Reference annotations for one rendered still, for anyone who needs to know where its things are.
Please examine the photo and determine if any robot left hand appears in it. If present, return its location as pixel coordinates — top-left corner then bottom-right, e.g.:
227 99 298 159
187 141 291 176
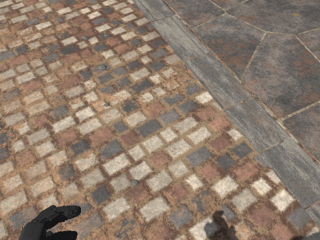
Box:
18 205 81 240

